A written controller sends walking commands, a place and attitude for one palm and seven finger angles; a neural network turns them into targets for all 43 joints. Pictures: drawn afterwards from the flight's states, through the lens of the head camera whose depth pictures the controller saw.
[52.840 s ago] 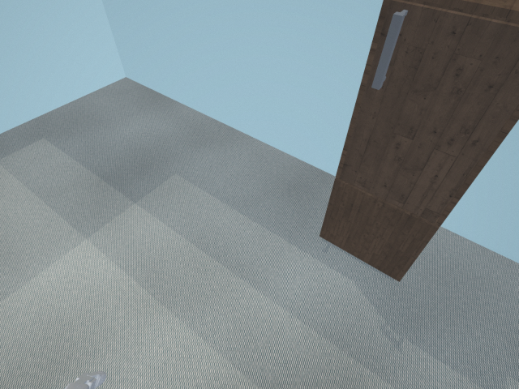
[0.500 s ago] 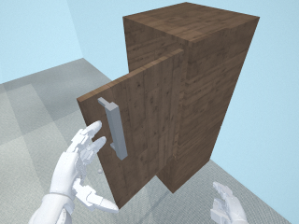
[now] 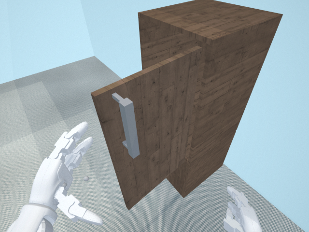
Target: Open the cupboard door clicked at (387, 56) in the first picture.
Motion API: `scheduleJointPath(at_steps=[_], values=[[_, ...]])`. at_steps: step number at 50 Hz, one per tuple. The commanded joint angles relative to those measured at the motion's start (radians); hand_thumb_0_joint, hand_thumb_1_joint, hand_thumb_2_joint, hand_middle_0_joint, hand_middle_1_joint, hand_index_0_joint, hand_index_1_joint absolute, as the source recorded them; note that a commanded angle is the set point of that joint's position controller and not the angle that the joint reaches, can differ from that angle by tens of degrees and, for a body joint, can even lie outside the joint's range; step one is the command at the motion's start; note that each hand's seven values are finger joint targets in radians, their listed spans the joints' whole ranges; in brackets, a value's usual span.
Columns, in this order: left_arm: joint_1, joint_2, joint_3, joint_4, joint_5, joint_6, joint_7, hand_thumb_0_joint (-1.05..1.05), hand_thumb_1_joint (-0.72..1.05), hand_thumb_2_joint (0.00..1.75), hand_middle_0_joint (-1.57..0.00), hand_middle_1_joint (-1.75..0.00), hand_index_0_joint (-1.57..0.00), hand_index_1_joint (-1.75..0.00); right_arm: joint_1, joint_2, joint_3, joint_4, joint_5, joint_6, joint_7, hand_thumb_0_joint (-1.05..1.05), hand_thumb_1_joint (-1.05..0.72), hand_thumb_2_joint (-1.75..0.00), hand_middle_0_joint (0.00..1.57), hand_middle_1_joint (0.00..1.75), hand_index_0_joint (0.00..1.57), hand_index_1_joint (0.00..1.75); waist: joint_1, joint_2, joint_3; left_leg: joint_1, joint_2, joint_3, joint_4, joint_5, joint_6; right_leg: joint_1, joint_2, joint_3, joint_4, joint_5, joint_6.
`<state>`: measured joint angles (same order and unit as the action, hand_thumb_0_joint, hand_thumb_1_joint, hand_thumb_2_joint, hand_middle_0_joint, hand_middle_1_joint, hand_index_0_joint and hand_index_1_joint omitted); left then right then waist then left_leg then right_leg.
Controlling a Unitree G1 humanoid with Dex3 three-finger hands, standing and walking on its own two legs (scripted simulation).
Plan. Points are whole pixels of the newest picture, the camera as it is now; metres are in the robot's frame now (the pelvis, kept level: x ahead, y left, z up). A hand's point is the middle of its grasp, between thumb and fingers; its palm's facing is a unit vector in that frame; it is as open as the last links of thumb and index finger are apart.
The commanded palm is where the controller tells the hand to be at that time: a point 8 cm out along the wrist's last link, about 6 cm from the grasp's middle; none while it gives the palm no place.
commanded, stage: draw the hand back to the body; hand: left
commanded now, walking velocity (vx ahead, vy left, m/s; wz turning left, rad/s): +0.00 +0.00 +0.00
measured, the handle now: (125, 127) +0.32 +0.11 +0.15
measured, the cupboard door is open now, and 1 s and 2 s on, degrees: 95 95 95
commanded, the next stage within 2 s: step back with the hand held close in 1.40 s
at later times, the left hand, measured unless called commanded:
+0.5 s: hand (55, 174) +0.18 +0.22 +0.15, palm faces +0.26 -0.92 -0.28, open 15.1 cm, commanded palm +0.14 +0.26 +0.17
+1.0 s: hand (43, 154) +0.21 +0.26 +0.16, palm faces +0.40 -0.82 -0.40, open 9.3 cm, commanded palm +0.17 +0.31 +0.18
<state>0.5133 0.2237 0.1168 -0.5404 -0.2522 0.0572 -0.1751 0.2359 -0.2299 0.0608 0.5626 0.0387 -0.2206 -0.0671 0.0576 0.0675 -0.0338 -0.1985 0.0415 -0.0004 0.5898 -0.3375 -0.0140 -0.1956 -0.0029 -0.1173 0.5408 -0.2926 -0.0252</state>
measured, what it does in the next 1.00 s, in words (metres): stands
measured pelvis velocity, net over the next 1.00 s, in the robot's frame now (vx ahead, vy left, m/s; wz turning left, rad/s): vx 0.01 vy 0.02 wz -0.04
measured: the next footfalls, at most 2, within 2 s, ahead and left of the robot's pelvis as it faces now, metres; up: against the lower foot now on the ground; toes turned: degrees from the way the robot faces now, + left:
none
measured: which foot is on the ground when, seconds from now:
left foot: down 0.00-1.00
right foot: down 0.00-1.00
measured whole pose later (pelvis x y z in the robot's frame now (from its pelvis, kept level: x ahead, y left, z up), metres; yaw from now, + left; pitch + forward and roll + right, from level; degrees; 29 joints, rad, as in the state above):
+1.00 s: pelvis +0.01 +0.02 +0.01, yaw -2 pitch -4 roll -1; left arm 0.47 0.33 0.30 -0.41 -0.04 -0.10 0.12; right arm 0.19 -0.22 0.02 0.64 -0.01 -0.11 -0.08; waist 0.07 0.06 0.04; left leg -0.06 0.02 0.05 0.41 -0.27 0.01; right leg -0.08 -0.01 -0.07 0.37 -0.22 0.00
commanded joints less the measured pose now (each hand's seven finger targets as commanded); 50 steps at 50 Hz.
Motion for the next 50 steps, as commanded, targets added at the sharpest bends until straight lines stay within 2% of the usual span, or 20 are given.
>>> scheduleJointPath(at_steps=[1, 3, 6, 9, 11, 13, 16, 17, 18, 19, 20, 23, 26, 28, 31, 33, 34, 37, 39, 50], values=[[-0.133, 0.098, 0.096, -0.199, -0.022, -0.034, 0.009, 0.0, -0.5, 0.3, -0.15, -0.3, -0.15, -0.3, -0.163, -0.085, -0.03, -0.17, 0.004, -0.077, -0.01, 0.0, -0.9, -0.9, 0.2, 0.3, 0.2, 0.3, 0.009, -0.039, -0.003, -0.022, -0.04, -0.018, -0.093, 0.145, 0.039, -0.015, -0.014, 0.068, -0.139, 0.06, 0.015], [-0.134, 0.109, 0.115, -0.17, -0.027, -0.01, 0.007, 0.0, -0.5, 0.3, -0.15, -0.3, -0.15, -0.3, -0.171, -0.088, -0.026, -0.163, 0.005, -0.076, -0.013, 0.0, -0.9, -0.9, 0.2, 0.3, 0.2, 0.3, 0.014, -0.046, -0.009, -0.025, -0.038, -0.024, -0.107, 0.148, 0.037, 0.002, -0.009, 0.059, -0.134, 0.066, 0.013], [-0.16, 0.097, 0.095, -0.209, -0.027, 0.01, -0.003, 0.0, -0.5, 0.3, -0.15, -0.3, -0.15, -0.3, -0.176, -0.089, -0.022, -0.17, 0.007, -0.078, -0.011, 0.0, -0.9, -0.9, 0.2, 0.3, 0.2, 0.3, 0.011, -0.039, -0.022, -0.013, -0.038, -0.025, -0.124, 0.153, 0.036, 0.006, -0.004, 0.041, -0.122, 0.087, 0.014], [-0.186, 0.103, 0.09, -0.243, -0.021, 0.014, -0.002, 0.0, -0.5, 0.3, -0.15, -0.3, -0.15, -0.3, -0.18, -0.09, -0.019, -0.166, 0.006, -0.084, -0.007, 0.0, -0.9, -0.9, 0.2, 0.3, 0.2, 0.3, 0.011, 0.014, -0.038, -0.001, -0.038, -0.03, -0.142, 0.155, 0.031, 0.014, -0.002, 0.031, -0.115, 0.094, 0.01], [-0.168, 0.111, 0.105, -0.246, -0.022, 0.015, 0.003, 0.0, -0.5, 0.3, -0.15, -0.3, -0.15, -0.3, -0.172, -0.09, -0.02, -0.165, 0.005, -0.087, -0.005, 0.0, -0.9, -0.9, 0.2, 0.3, 0.2, 0.3, 0.013, -0.011, -0.039, -0.003, -0.037, -0.035, -0.145, 0.166, 0.03, 0.017, 0.002, 0.026, -0.109, 0.11, 0.01], [-0.148, 0.145, 0.151, -0.212, -0.022, 0.021, 0.006, 0.0, -0.43, 0.33, -0.15, -0.3, -0.15, -0.3, -0.177, -0.094, -0.023, -0.154, 0.005, -0.081, -0.005, 0.0, -0.9, -0.9, 0.2, 0.3, 0.2, 0.3, 0.022, -0.043, -0.031, -0.013, -0.033, -0.039, -0.149, 0.159, 0.027, 0.019, 0.007, 0.025, -0.116, 0.093, 0.007], [-0.18, 0.125, 0.14, -0.214, -0.026, 0.032, 0.002, 0.0, -0.32, 0.37, -0.16, -0.3, -0.16, -0.3, -0.18, -0.093, -0.021, -0.156, 0.007, -0.073, -0.007, 0.0, -0.9, -0.9, 0.2, 0.3, 0.2, 0.3, 0.014, -0.013, -0.013, -0.009, -0.034, -0.039, -0.162, 0.136, 0.025, 0.001, 0.006, 0.023, -0.12, 0.071, 0.009], [-0.216, 0.243, 0.152, -0.295, 0.134, -0.072, 0.139, 0.0, -0.29, 0.39, -0.16, -0.3, -0.16, -0.3, -0.181, -0.082, -0.027, -0.164, -0.027, -0.069, -0.018, 0.0, -0.9, -0.9, 0.2, 0.3, 0.2, 0.3, 0.022, -0.024, 0.028, -0.049, -0.035, -0.036, -0.178, 0.121, 0.032, 0.037, 0.004, 0.063, -0.151, 0.066, 0.004], [-0.132, 0.21, 0.161, -0.206, 0.151, -0.097, 0.198, 0.0, -0.26, 0.4, -0.16, -0.3, -0.16, -0.3, -0.17, -0.075, -0.028, -0.141, -0.037, -0.066, -0.023, 0.0, -0.9, -0.9, 0.2, 0.3, 0.2, 0.3, 0.019, -0.043, 0.074, -0.051, -0.031, -0.028, -0.183, 0.083, 0.025, 0.013, -0.003, 0.067, -0.181, 0.018, -0.001], [-0.093, 0.135, 0.1, -0.186, 0.154, -0.102, 0.213, 0.0, -0.22, 0.42, -0.16, -0.3, -0.16, -0.3, -0.17, -0.074, -0.026, -0.143, -0.04, -0.058, -0.018, 0.0, -0.9, -0.9, 0.2, 0.3, 0.2, 0.3, 0.008, -0.059, 0.088, -0.054, -0.028, -0.033, -0.194, 0.069, 0.026, 0.005, -0.008, 0.066, -0.184, 0.002, -0.001], [-0.089, 0.14, 0.1, -0.185, 0.17, -0.117, 0.23, 0.0, -0.18, 0.43, -0.16, -0.3, -0.16, -0.3, -0.162, -0.076, -0.03, -0.14, -0.041, -0.045, -0.015, 0.0, -0.9, -0.9, 0.2, 0.3, 0.2, 0.3, 0.009, -0.052, 0.071, -0.038, -0.022, -0.029, -0.198, 0.089, 0.028, 0.024, -0.009, 0.067, -0.18, 0.022, -0.002], [-0.115, 0.146, 0.086, -0.212, 0.203, -0.166, 0.266, 0.0, -0.08, 0.48, -0.16, -0.3, -0.16, -0.3, -0.162, -0.082, -0.037, -0.13, -0.048, -0.031, -0.009, 0.0, -0.9, -0.9, 0.2, 0.3, 0.2, 0.3, 0.004, 0.032, 0.029, 0.003, -0.021, -0.024, -0.214, 0.111, 0.025, 0.064, -0.013, 0.071, -0.176, 0.054, -0.006], [-0.12, 0.166, 0.1, -0.222, 0.221, -0.194, 0.292, 0.0, 0.02, 0.52, -0.17, -0.3, -0.17, -0.3, -0.164, -0.081, -0.045, -0.129, -0.051, -0.023, -0.011, 0.0, -0.9, -0.9, 0.2, 0.3, 0.2, 0.3, 0.004, 0.017, -0.004, 0.037, -0.019, -0.024, -0.228, 0.126, 0.027, 0.086, -0.012, 0.071, -0.181, 0.063, -0.003], [-0.123, 0.195, 0.128, -0.197, 0.228, -0.203, 0.306, 0.0, 0.09, 0.55, -0.17, -0.3, -0.17, -0.3, -0.166, -0.085, -0.048, -0.116, -0.054, -0.02, -0.016, 0.0, -0.9, -0.9, 0.2, 0.3, 0.2, 0.3, 0.006, -0.006, 0.001, 0.044, -0.016, -0.024, -0.234, 0.136, 0.029, 0.097, -0.012, 0.074, -0.193, 0.068, -0.003], [-0.129, 0.197, 0.152, -0.173, 0.228, -0.21, 0.315, 0.0, 0.2, 0.6, -0.18, -0.3, -0.18, -0.3, -0.172, -0.082, -0.051, -0.108, -0.054, -0.006, -0.021, 0.0, -0.9, -0.9, 0.2, 0.3, 0.2, 0.3, 0.006, -0.036, 0.013, 0.05, -0.015, -0.023, -0.243, 0.161, 0.029, 0.108, -0.011, 0.072, -0.199, 0.086, -0.002], [-0.118, 0.219, 0.185, -0.151, 0.229, -0.216, 0.319, 0.0, 0.27, 0.63, -0.18, -0.3, -0.18, -0.3, -0.174, -0.084, -0.054, -0.1, -0.053, 0.0, -0.021, 0.0, -0.9, -0.9, 0.2, 0.3, 0.2, 0.3, 0.014, -0.023, 0.014, 0.054, -0.015, -0.023, -0.246, 0.185, 0.027, 0.123, -0.011, 0.076, -0.203, 0.106, -0.006], [-0.117, 0.208, 0.182, -0.154, 0.228, -0.22, 0.318, 0.0, 0.31, 0.64, -0.18, -0.3, -0.18, -0.3, -0.175, -0.081, -0.055, -0.099, -0.053, 0.005, -0.02, 0.0, -0.9, -0.9, 0.2, 0.3, 0.2, 0.3, 0.013, 0.008, 0.01, 0.06, -0.015, -0.02, -0.248, 0.208, 0.025, 0.131, -0.014, 0.076, -0.197, 0.129, -0.006], [-0.112, 0.216, 0.205, -0.132, 0.224, -0.222, 0.317, 0.0, 0.41, 0.69, -0.18, -0.3, -0.18, -0.3, -0.178, -0.083, -0.06, -0.095, -0.052, 0.018, -0.017, 0.0, -0.9, -0.9, 0.2, 0.3, 0.2, 0.3, 0.017, 0.005, 0.008, 0.073, -0.012, -0.015, -0.249, 0.245, 0.023, 0.139, -0.012, 0.076, -0.196, 0.162, -0.005], [-0.1, 0.224, 0.227, -0.111, 0.22, -0.223, 0.316, 0.0, 0.48, 0.72, -0.19, -0.3, -0.19, -0.3, -0.177, -0.085, -0.063, -0.092, -0.051, 0.026, -0.017, 0.0, -0.9, -0.9, 0.2, 0.3, 0.2, 0.3, 0.019, -0.023, 0.009, 0.074, -0.012, -0.013, -0.247, 0.27, 0.023, 0.15, -0.012, 0.075, -0.198, 0.185, -0.004], [-0.145, 0.284, 0.32, -0.077, 0.205, -0.219, 0.318, 0.0, 0.87, 0.88, -0.2, -0.3, -0.2, -0.3, -0.174, -0.089, -0.079, -0.079, -0.049, 0.062, -0.019, 0.0, -0.9, -0.9, 0.2, 0.3, 0.2, 0.3, 0.018, 0.004, -0.025, 0.126, -0.014, 0.016, -0.224, 0.395, 0.029, 0.168, -0.016, 0.087, -0.203, 0.319, 0.002]])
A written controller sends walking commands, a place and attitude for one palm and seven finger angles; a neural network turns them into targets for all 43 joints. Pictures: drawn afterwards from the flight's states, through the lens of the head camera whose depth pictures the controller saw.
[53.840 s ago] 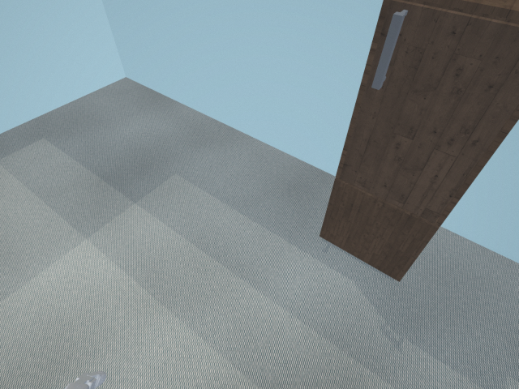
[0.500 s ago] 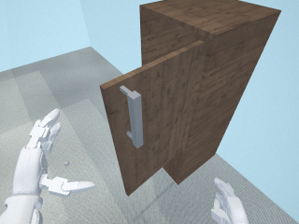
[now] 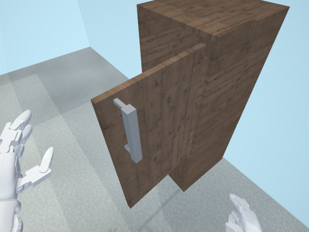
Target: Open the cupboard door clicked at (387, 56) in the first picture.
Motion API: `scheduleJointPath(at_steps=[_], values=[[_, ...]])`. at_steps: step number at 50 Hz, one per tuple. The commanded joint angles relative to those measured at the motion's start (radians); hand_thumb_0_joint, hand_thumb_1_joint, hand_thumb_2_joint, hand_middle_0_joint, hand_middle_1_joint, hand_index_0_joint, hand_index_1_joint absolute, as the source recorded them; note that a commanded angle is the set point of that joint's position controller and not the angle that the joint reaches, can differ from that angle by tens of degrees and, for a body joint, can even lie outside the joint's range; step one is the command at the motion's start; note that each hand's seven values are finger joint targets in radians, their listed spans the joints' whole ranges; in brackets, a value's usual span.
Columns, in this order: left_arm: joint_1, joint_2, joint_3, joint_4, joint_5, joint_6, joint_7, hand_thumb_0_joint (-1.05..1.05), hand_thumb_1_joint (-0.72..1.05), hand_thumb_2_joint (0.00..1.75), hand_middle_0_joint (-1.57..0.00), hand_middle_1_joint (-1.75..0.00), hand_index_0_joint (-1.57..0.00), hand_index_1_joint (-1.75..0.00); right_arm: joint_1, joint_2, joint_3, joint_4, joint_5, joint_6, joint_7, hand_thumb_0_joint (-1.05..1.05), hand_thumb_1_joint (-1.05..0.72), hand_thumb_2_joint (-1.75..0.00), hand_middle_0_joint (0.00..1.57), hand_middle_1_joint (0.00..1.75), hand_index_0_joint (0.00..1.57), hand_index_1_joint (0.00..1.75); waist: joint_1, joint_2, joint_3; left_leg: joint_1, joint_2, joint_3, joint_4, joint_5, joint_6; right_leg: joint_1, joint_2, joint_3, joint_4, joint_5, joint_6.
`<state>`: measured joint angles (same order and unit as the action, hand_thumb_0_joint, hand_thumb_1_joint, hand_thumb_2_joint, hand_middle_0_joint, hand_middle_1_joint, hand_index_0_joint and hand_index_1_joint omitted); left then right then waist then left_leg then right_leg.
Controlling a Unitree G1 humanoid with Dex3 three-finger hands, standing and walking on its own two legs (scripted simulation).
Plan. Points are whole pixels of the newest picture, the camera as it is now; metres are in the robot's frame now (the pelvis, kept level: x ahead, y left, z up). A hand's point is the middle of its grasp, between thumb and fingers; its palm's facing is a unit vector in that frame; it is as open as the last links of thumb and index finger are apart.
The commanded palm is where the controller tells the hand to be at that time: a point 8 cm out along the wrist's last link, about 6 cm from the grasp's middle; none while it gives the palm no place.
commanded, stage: draw the hand back to the body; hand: left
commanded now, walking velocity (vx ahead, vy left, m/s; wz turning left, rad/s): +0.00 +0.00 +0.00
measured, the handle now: (128, 132) +0.30 +0.11 +0.14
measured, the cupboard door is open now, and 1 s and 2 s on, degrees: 95 95 95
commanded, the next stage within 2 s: step back with the hand held close in 0.40 s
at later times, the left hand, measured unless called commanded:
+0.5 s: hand (42, 164) +0.19 +0.25 +0.15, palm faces +0.46 -0.80 -0.39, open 7.4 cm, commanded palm +0.14 +0.29 +0.17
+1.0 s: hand (15, 190) +0.14 +0.28 +0.15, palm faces +0.35 -0.77 -0.53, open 7.4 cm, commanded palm +0.08 +0.32 +0.17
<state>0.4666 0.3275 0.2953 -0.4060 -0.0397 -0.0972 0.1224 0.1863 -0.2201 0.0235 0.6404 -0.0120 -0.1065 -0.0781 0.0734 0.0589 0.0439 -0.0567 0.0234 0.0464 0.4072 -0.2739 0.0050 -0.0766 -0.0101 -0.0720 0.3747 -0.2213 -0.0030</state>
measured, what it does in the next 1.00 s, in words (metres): shifts its weight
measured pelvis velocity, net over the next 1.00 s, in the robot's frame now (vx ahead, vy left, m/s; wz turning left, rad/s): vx -0.07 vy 0.02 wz -0.02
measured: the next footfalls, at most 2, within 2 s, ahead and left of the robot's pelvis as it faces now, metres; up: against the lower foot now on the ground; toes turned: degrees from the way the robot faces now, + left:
right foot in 1.66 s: -0.24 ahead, -0.08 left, +0.00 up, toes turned -5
left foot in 1.80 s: -0.14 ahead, +0.09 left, +0.00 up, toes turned -1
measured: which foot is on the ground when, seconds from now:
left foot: down 0.00-1.00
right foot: down 0.00-1.00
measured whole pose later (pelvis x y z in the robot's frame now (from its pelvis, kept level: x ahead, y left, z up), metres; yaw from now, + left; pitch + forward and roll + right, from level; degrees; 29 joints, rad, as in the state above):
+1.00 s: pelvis -0.07 +0.02 -0.01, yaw -1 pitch +0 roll +0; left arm 0.57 0.45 0.43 -0.54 -0.04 -0.17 0.14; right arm 0.17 -0.22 -0.01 0.54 0.01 -0.02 -0.09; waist 0.01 -0.01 0.07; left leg -0.31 0.00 0.08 0.53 -0.22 0.04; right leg -0.35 -0.05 -0.03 0.51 -0.16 0.02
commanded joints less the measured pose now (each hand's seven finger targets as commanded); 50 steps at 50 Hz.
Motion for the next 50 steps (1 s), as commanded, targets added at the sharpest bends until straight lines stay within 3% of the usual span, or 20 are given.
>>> scheduleJointPath(at_steps=[1, 5, 12, 15, 25, 26, 27, 28, 29, 30, 33, 35, 38, 41, 45, 47, 50], values=[[-0.106, 0.188, 0.151, -0.207, -0.008, -0.066, 0.022, 0.0, 0.9, 0.9, -0.2, -0.3, -0.2, -0.3, -0.122, -0.099, -0.043, -0.153, 0.001, -0.05, -0.009, 0.0, -0.9, -0.9, 0.2, 0.3, 0.2, 0.3, 0.002, 0.006, -0.11, -0.01, 0.004, -0.03, -0.04, 0.342, 0.011, 0.052, -0.008, 0.04, -0.037, 0.257, -0.019], [-0.104, 0.156, 0.112, -0.211, -0.007, -0.06, 0.016, 0.0, 0.9, 0.9, -0.2, -0.3, -0.2, -0.3, -0.122, -0.103, -0.045, -0.155, 0.0, -0.049, -0.003, 0.0, -0.9, -0.9, 0.2, 0.3, 0.2, 0.3, -0.002, 0.015, -0.12, 0.003, 0.004, -0.03, -0.04, 0.375, 0.011, 0.056, -0.008, 0.036, -0.035, 0.278, -0.015], [-0.095, 0.179, 0.135, -0.202, -0.009, -0.053, 0.015, 0.0, 0.9, 0.9, -0.2, -0.3, -0.2, -0.3, -0.129, -0.1, -0.046, -0.161, -0.001, -0.035, -0.002, 0.0, -0.9, -0.9, 0.2, 0.3, 0.2, 0.3, 0.005, -0.031, -0.114, 0.0, 0.003, -0.03, -0.043, 0.373, 0.013, 0.057, -0.004, 0.036, -0.04, 0.285, -0.013], [-0.095, 0.184, 0.145, -0.202, -0.01, -0.053, 0.016, 0.0, 0.9, 0.9, -0.2, -0.3, -0.2, -0.3, -0.132, -0.097, -0.043, -0.161, -0.002, -0.03, -0.003, 0.0, -0.9, -0.9, 0.2, 0.3, 0.2, 0.3, 0.006, 0.003, -0.111, -0.005, 0.001, -0.029, -0.045, 0.356, 0.012, 0.059, -0.007, 0.039, -0.045, 0.276, -0.016], [-0.105, 0.171, 0.126, -0.204, -0.008, -0.055, 0.016, 0.0, 0.9, 0.9, -0.2, -0.3, -0.2, -0.3, -0.137, -0.097, -0.042, -0.158, -0.002, -0.037, 0.0, 0.0, -0.9, -0.9, 0.2, 0.3, 0.2, 0.3, 0.001, 0.016, -0.097, -0.01, 0.002, -0.035, -0.058, 0.319, 0.009, 0.049, -0.004, 0.035, -0.055, 0.227, -0.015], [-0.155, 0.236, 0.191, -0.238, -0.011, -0.061, 0.024, 0.0, 0.9, 0.9, -0.2, -0.3, -0.2, -0.3, -0.138, -0.1, -0.045, -0.157, 0.002, -0.037, -0.004, 0.0, -0.9, -0.9, 0.2, 0.3, 0.2, 0.3, 0.005, 0.011, -0.118, 0.0, 0.003, -0.033, -0.055, 0.307, 0.009, 0.053, -0.003, 0.04, -0.059, 0.221, -0.015], [-0.202, 0.329, 0.287, -0.253, -0.022, -0.096, 0.02, 0.0, 0.9, 0.9, -0.2, -0.3, -0.2, -0.3, -0.115, -0.113, -0.038, -0.199, 0.017, -0.014, -0.004, 0.0, -0.9, -0.9, 0.2, 0.3, 0.2, 0.3, -0.047, -0.03, 0.003, -0.089, 0.019, -0.048, -0.03, 0.217, 0.027, -0.085, -0.052, 0.117, -0.11, 0.248, -0.012], [-0.187, 0.319, 0.284, -0.211, -0.017, -0.108, 0.014, 0.0, 0.9, 0.9, -0.2, -0.3, -0.2, -0.3, -0.113, -0.095, -0.036, -0.183, 0.016, 0.003, -0.005, 0.0, -0.9, -0.9, 0.2, 0.3, 0.2, 0.3, -0.046, -0.04, 0.014, -0.114, 0.017, -0.063, -0.025, 0.166, 0.027, -0.092, -0.073, 0.114, -0.119, 0.22, -0.016], [-0.083, 0.244, 0.222, -0.148, -0.016, -0.097, 0.004, 0.0, 0.9, 0.9, -0.2, -0.3, -0.2, -0.3, -0.126, -0.094, -0.041, -0.179, 0.013, 0.012, -0.006, 0.0, -0.9, -0.9, 0.2, 0.3, 0.2, 0.3, -0.05, -0.086, 0.016, -0.104, 0.019, -0.061, -0.013, 0.18, 0.027, -0.113, -0.078, 0.112, -0.12, 0.223, -0.015], [-0.04, 0.216, 0.197, -0.148, -0.014, -0.092, -0.002, 0.0, 0.9, 0.9, -0.2, -0.3, -0.2, -0.3, -0.124, -0.106, -0.046, -0.191, 0.012, 0.02, -0.003, 0.0, -0.9, -0.9, 0.2, 0.3, 0.2, 0.3, -0.051, -0.09, -0.019, -0.091, 0.02, -0.053, -0.002, 0.193, 0.026, -0.119, -0.082, 0.11, -0.113, 0.225, -0.011], [0.021, 0.188, 0.162, -0.199, -0.011, -0.102, -0.004, 0.0, 0.9, 0.9, -0.2, -0.3, -0.2, -0.3, -0.125, -0.116, -0.055, -0.205, 0.013, 0.028, -0.006, 0.0, -0.9, -0.9, 0.2, 0.3, 0.2, 0.3, -0.053, 0.009, -0.126, -0.074, 0.036, -0.045, 0.013, 0.285, 0.024, -0.082, -0.094, 0.094, -0.051, 0.317, -0.008], [0.06, 0.209, 0.183, -0.236, -0.009, -0.105, 0.003, 0.0, 0.9, 0.9, -0.2, -0.3, -0.2, -0.3, -0.11, -0.124, -0.063, -0.22, 0.012, 0.033, -0.006, 0.0, -0.9, -0.9, 0.2, 0.3, 0.2, 0.3, -0.051, 0.004, -0.201, -0.082, 0.051, -0.051, 0.016, 0.358, 0.021, -0.045, -0.086, 0.085, 0.004, 0.368, -0.002], [0.099, 0.268, 0.246, -0.281, -0.011, -0.107, 0.017, 0.0, 0.9, 0.9, -0.2, -0.3, -0.2, -0.3, -0.118, -0.116, -0.073, -0.233, 0.017, 0.044, -0.011, 0.0, -0.9, -0.9, 0.2, 0.3, 0.2, 0.3, -0.049, -0.041, -0.254, -0.096, 0.056, -0.057, 0.04, 0.399, 0.019, -0.031, -0.095, 0.089, 0.048, 0.444, -0.001], [0.112, 0.274, 0.263, -0.318, -0.012, -0.117, 0.026, 0.0, 0.9, 0.9, -0.2, -0.3, -0.2, -0.3, -0.112, -0.108, -0.079, -0.25, 0.023, 0.047, -0.015, 0.0, -0.9, -0.9, 0.2, 0.3, 0.2, 0.3, -0.052, -0.065, -0.236, -0.15, 0.061, -0.066, 0.047, 0.343, 0.018, -0.062, -0.099, 0.103, 0.074, 0.406, -0.001], [0.126, 0.275, 0.28, -0.34, -0.008, -0.132, 0.039, 0.0, 0.9, 0.9, -0.2, -0.3, -0.2, -0.3, -0.104, -0.115, -0.082, -0.256, 0.019, 0.039, -0.019, 0.0, -0.9, -0.9, 0.2, 0.3, 0.2, 0.3, -0.05, 0.011, -0.203, -0.24, 0.088, -0.104, 0.0, 0.27, 0.03, -0.072, -0.071, 0.096, 0.129, 0.295, 0.005], [0.123, 0.259, 0.272, -0.343, -0.003, -0.138, 0.042, 0.0, 0.9, 0.9, -0.2, -0.3, -0.2, -0.3, -0.099, -0.123, -0.083, -0.26, 0.021, 0.029, -0.018, 0.0, -0.9, -0.9, 0.2, 0.3, 0.2, 0.3, -0.05, 0.059, -0.183, -0.32, 0.112, -0.117, -0.034, 0.171, 0.044, -0.052, -0.052, 0.088, 0.176, 0.216, 0.012], [0.105, 0.244, 0.272, -0.328, 0.01, -0.15, 0.045, 0.0, 0.9, 0.9, -0.2, -0.3, -0.2, -0.3, -0.085, -0.134, -0.085, -0.263, 0.02, 0.015, -0.017, 0.0, -0.9, -0.9, 0.2, 0.3, 0.2, 0.3, -0.054, 0.075, -0.139, -0.476, 0.146, -0.144, -0.097, -0.048, 0.07, 0.003, -0.034, 0.081, 0.256, 0.135, 0.017]])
